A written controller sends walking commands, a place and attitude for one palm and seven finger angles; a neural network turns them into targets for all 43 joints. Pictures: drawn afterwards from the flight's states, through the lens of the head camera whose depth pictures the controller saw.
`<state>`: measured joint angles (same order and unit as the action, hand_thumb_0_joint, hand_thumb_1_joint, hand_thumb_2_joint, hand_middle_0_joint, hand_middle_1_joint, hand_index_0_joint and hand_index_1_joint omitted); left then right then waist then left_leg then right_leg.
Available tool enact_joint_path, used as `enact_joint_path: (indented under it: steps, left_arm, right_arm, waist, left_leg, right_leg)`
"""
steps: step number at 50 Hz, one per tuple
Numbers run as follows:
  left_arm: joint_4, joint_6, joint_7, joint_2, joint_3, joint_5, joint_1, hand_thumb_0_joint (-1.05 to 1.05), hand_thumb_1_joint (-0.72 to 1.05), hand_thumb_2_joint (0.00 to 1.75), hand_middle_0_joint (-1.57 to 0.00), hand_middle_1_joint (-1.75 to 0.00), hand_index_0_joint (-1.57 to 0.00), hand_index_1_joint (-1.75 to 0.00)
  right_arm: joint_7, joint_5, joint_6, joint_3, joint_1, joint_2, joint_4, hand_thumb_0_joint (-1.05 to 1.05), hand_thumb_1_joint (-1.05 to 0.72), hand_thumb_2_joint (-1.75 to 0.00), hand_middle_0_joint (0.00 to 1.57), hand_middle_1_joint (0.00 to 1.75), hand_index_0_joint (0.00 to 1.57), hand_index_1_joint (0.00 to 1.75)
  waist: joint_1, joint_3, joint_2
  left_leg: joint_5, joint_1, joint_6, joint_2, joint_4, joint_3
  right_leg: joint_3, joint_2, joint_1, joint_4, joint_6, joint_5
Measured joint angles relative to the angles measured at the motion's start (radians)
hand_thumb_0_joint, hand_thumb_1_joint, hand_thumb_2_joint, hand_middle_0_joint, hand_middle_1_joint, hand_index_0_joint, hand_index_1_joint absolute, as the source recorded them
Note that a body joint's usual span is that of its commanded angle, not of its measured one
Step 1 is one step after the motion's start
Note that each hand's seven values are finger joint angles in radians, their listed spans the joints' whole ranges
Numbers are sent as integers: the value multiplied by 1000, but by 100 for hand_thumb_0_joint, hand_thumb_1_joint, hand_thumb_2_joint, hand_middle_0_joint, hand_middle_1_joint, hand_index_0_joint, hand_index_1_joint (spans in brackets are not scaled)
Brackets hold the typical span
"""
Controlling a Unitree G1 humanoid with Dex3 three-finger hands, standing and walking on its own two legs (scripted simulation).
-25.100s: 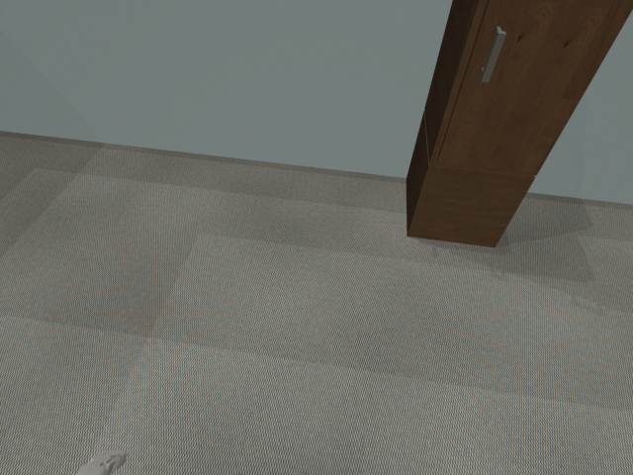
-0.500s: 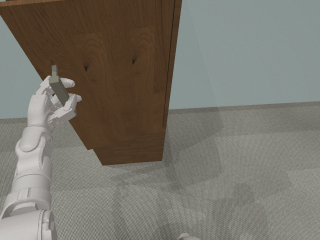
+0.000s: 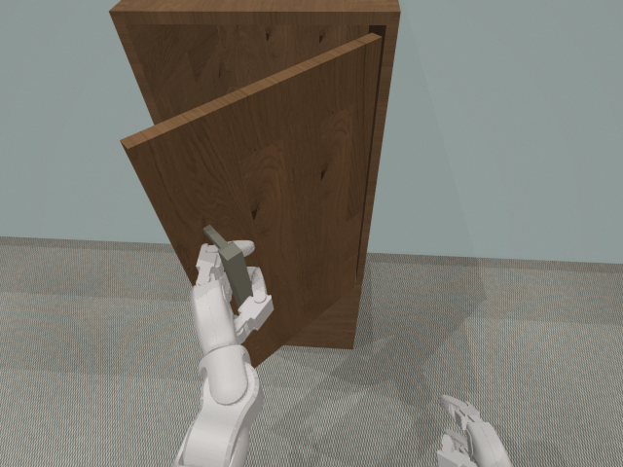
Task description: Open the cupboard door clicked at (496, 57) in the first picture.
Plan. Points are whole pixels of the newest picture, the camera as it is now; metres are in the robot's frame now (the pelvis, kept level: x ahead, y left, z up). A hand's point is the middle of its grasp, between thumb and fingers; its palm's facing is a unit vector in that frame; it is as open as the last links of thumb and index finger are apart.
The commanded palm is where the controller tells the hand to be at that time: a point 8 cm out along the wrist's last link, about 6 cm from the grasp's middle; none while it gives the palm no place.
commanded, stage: pull the door open along its arc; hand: left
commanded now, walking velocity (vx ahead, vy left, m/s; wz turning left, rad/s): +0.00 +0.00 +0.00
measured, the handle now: (230, 271) +0.35 +0.13 +0.07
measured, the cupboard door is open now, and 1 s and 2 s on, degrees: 46 54 54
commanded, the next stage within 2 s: open thumb and fingers to let go in 0.08 s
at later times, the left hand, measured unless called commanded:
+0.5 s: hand (287, 320) +0.27 +0.05 +0.08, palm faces +0.39 -0.92 -0.04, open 8.6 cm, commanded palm +0.23 +0.09 +0.07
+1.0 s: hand (282, 324) +0.27 +0.05 +0.08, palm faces +0.35 -0.94 -0.02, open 15.4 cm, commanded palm +0.23 +0.10 +0.07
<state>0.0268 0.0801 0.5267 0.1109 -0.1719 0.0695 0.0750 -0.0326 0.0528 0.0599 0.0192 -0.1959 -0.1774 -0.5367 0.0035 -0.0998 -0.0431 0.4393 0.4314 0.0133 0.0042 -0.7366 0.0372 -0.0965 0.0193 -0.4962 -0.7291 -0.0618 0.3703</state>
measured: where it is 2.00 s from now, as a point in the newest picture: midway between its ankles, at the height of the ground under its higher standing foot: outside the picture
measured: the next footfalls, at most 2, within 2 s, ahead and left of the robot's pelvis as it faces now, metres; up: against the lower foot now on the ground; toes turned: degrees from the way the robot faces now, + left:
none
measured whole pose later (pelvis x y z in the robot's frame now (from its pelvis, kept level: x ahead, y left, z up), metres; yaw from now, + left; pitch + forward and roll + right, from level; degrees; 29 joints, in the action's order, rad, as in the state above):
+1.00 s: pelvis -0.05 -0.01 +0.00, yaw +1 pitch +5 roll +1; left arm 0.20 0.15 0.58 0.12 -0.20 0.07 -0.04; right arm 0.02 0.06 0.00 0.01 -0.18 -0.19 -0.61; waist 0.00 -0.08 -0.04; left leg 0.38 0.47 0.00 -0.01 -0.77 0.01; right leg -0.12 0.01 -0.53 -0.76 -0.08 0.32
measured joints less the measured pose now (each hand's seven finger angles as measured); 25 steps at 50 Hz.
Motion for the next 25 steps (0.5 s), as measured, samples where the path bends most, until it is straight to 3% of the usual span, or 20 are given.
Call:
enact_joint_path:
  steps: [5, 9, 16, 25]
  left_arm:
    - [-81, -31, 2, -38, -95, 11, 89, 2, 70, 74, -29, -130, -34, -133]
    - [-99, -43, 13, -52, -122, 3, 110, 1, 69, 75, -30, -130, -34, -133]
    - [-11, -41, 51, -20, -69, 1, 13, 1, 63, 78, -34, -131, -37, -133]
    - [8, 0, -1, -9, -14, -14, 25, 1, 30, 64, -31, -124, -34, -127]
  right_arm:
    - [1, 1, 4, 3, 11, 5, 6, 1, -91, -90, 20, 30, 20, 30]
    - [9, 1, 4, 5, 24, -2, 0, 1, -91, -90, 20, 30, 20, 30]
    - [39, 11, 7, 0, 55, -18, -35, 1, -91, -90, 20, 30, 20, 30]
    - [50, 9, -5, -2, 26, -17, -37, 1, -91, -90, 20, 30, 20, 30]
  waist:
    - [-12, 8, 3]
    - [-20, 10, 1]
    - [-4, 21, -2]
    - [-2, 13, -4]
  left_leg:
    - [3, -32, -16, 7, 4, -14]
    - [5, -42, -28, 12, 1, -28]
    - [-14, -19, -41, 10, -1, -48]
    - [-40, -17, -43, 6, 15, -56]
  right_leg:
    - [-13, 7, 32, -1, -15, 11]
    - [-28, 11, 47, -5, -27, 19]
    - [-47, 7, 28, -14, -41, 13]
    - [-46, 8, 20, -8, -52, -5]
